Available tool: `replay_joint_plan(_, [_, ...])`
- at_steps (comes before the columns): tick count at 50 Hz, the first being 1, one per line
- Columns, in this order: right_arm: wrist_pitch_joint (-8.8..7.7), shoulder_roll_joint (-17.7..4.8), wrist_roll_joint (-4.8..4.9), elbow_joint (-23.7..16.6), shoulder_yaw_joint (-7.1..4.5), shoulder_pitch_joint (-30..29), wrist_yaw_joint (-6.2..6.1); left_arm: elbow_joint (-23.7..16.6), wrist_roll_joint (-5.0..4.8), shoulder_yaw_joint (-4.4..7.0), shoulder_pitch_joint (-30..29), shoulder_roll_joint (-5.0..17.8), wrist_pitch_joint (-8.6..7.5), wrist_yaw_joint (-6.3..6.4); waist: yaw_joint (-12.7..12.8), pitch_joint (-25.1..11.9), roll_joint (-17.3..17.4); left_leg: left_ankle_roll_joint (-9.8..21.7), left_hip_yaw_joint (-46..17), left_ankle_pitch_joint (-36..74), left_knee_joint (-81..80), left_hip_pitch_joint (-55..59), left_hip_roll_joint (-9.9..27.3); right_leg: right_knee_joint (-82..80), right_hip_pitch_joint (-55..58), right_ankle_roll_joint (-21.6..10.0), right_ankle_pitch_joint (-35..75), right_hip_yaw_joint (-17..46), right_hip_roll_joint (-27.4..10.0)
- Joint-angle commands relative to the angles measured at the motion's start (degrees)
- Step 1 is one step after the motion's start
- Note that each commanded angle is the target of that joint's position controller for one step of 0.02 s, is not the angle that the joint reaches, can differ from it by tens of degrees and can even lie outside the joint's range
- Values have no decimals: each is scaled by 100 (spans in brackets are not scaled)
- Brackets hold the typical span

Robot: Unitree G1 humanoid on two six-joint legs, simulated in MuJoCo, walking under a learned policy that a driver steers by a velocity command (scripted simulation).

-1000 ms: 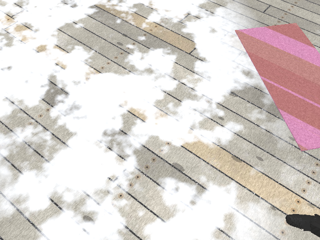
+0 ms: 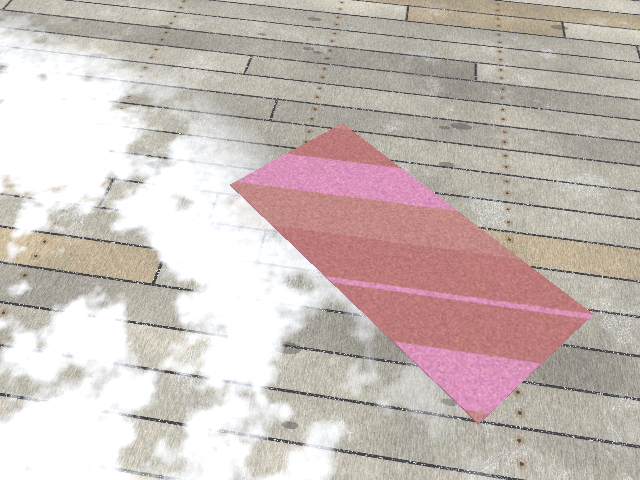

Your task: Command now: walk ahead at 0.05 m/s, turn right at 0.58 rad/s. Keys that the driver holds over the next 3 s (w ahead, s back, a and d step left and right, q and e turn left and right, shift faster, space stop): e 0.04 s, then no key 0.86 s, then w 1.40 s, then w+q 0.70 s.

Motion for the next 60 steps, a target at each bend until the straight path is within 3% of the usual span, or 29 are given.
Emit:
replay_joint_plan(1, [-31, -966, -93, -421, -297, 296, -47, -360, 5, 241, 493, 925, -112, -6, -25, -839, 1197, 1662, -2513, 2685, -1008, 1852, 2478, 2557, -1421, 324, -1080, -282, -357])
replay_joint_plan(2, [-5, -766, -29, -441, -253, 103, -57, -257, -42, 287, 433, 945, -35, 16, -6, -676, 847, 1386, -1806, 2346, -929, 1697, 2070, 2826, -1468, 430, -691, -368, -470])
replay_joint_plan(3, [25, -668, 36, -470, -218, -26, -66, -220, -44, 274, 387, 836, 48, 49, -14, -562, 764, 1210, -1405, 2050, -939, 1553, 1784, 2913, -1451, 516, -451, -410, -522])
replay_joint_plan(6, [113, -714, 31, -378, -216, -60, -86, -327, -44, 132, 206, 366, 108, 37, -57, -425, 991, 1189, -694, 2097, -1095, 1295, 1395, 2323, -1090, 627, -62, -758, -512])
replay_joint_plan(9, [160, -785, 60, -305, -252, -32, -79, -405, 0, 41, 17, 193, 70, 7, -167, -668, 1200, 1294, -508, 2324, -1002, 1492, 1467, 1163, -521, 612, -95, -911, -647])
replay_joint_plan(12, [188, -896, 132, -201, -284, 23, -26, -392, 9, 24, -29, 230, 67, -52, -264, -732, 1346, 1364, -570, 2204, -965, 1493, 1596, 106, 82, 504, 153, -1091, -713])
replay_joint_plan(15, [213, -845, 254, -79, -237, -14, 8, -181, 37, 29, 314, 183, 48, -120, -44, -574, 1190, 1105, -461, 1501, -733, 1116, 1427, -1750, 1025, 193, 1415, -1336, -601])
replay_joint_plan(16, [182, -732, 258, 53, -192, 266, 22, -198, 82, 39, 297, 301, 44, -117, -78, -544, 985, 754, -372, 959, -648, 759, 1284, -2145, 1531, 9, 1900, -1069, -754])
replay_joint_plan(17, [130, -456, 84, 38, -93, 380, 63, -258, 146, 83, 372, 643, 47, -67, -221, -741, 43, 274, 74, -24, 87, 263, 867, -2216, 2100, -274, 2824, -14, -1657])
replay_joint_plan(18, [72, -158, -24, -57, -5, 420, 79, -260, 212, 59, -39, 714, 44, -75, -502, -592, -1066, -87, 479, -1181, -16, 179, 422, -2147, 1389, -898, 2886, 480, -2299])
replay_joint_plan(19, [79, -425, -47, -11, -49, 97, 39, -351, 240, -27, -312, 324, -26, -107, -270, -428, -826, -228, 348, -1026, -24, 606, 471, -2285, 898, -1010, 2006, 406, -2113])
replay_joint_plan(20, [78, -504, -20, 26, -79, -38, 37, -278, 268, -89, -348, 141, -93, -126, -280, -309, -682, -228, 334, -500, -259, 753, 450, -2272, 834, -750, 1485, 165, -1795])
replay_joint_plan(21, [88, -461, -27, 98, -69, -72, 14, -207, 259, -73, -282, 206, -150, -129, -234, -280, -676, -249, 336, -87, -381, 918, 447, -2211, 825, -524, 1256, -9, -1566])
replay_joint_plan(22, [119, -546, -37, 138, -84, -4, -4, -159, 226, -76, -234, 237, -203, -139, -208, -171, -745, -272, 280, 147, -465, 1001, 490, -2231, 736, -423, 1238, -41, -1510])
replay_joint_plan(24, [116, -594, 18, 259, -96, 117, 1, -58, 211, -123, -54, 165, -242, -132, -217, -19, -500, -232, 275, 201, -522, 1139, 514, -2223, 607, -295, 1242, -133, -1386])
replay_joint_plan(32, [75, -518, 61, 747, -98, 241, -33, 197, 146, -121, 40, 116, -240, -87, -190, -88, 25, -266, 286, 568, -646, 1295, 543, -1985, 923, -280, 2092, -358, -1208])
replay_joint_plan(45, [153, -534, 109, 1414, -111, 241, -135, 907, 103, -91, 223, 93, -238, -51, -198, -77, 89, -207, 339, 746, -664, 1488, 534, -1938, 1027, -189, 2506, -622, -1024])
replay_joint_plan(47, [180, -453, 140, 1541, -103, 304, -149, 1067, 67, -59, 376, 175, -206, -14, -157, -91, -73, -180, 648, -436, -406, 1332, 273, -2132, 1021, -307, 841, -569, -980])
replay_joint_plan(48, [175, -431, 175, 1530, -106, 208, -152, 1101, 34, -1, 454, 344, -185, 1, -66, 112, -271, -143, 838, -1126, -40, 948, 112, -2363, 923, -483, -519, -284, -1119])
replay_joint_plan(50, [65, -363, 230, 1323, -88, -178, -117, 1155, -12, 89, 694, 661, -235, 11, 135, 679, -825, 10, 805, -1522, 847, -98, 77, -3111, 842, -1004, -2113, 980, -1961])
replay_joint_plan(52, [-126, -396, 333, 1216, -106, -299, -15, 1211, -16, 100, 778, 636, -387, 30, 142, 974, -1000, 287, 339, -1829, 1560, -796, 445, -3363, 1006, -1320, -1777, 1668, -2508])
replay_joint_plan(54, [-293, -411, 374, 1231, -109, -210, 114, 1172, -83, 87, 618, 532, -475, 18, 20, 896, -748, 507, 232, -1983, 1172, -912, 647, -3223, 1383, -1236, -1015, 1397, -2538])
replay_joint_plan(56, [-380, -339, 331, 1548, -135, 384, 187, 1083, -161, 96, 159, 584, -458, -12, -378, 539, -455, 537, 679, -709, -110, 733, 360, -2875, 738, -890, -127, 431, -2015])
replay_joint_plan(57, [-368, -365, 272, 1846, -193, 957, 191, 1076, -133, 80, 108, 523, -440, -27, -592, 271, -333, 418, 884, -85, -329, 1827, 58, -2464, 235, -757, 216, 23, -1698])
replay_joint_plan(58, [-342, -497, 245, 2039, -264, 1533, 180, 1043, -70, 1, 36, 277, -462, -40, -805, 65, 34, 443, 467, -178, -486, 2630, 253, -1597, -270, -533, 659, -450, -1343])
replay_joint_plan(59, [-335, -995, 245, 2085, -371, 2136, 136, 877, 11, -127, -66, -150, -515, -44, -952, -138, 1505, 955, -1647, -1215, -1512, 3257, 1544, 435, -1199, -45, 360, -1307, -639])
replay_joint_plan(60, [-394, -1143, 175, 2103, -343, 2293, 211, 730, -88, -70, -81, -16, -617, -17, -900, -161, 1931, 1635, -3575, -1909, -2177, 3316, 2359, 1756, -1978, 4, -796, -914, -370])
Next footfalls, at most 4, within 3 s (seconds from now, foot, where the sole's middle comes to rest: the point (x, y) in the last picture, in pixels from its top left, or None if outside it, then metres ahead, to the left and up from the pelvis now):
0.32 right None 0.03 -0.13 -0.77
1.66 right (409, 476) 0.48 -0.16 -0.77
2.18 left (309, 333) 0.81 0.05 -0.77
2.70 right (408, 246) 1.08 -0.20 -0.77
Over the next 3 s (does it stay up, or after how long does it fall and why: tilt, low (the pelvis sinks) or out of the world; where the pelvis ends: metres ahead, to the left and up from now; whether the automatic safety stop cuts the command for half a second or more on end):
stays up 1.06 -0.10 0.02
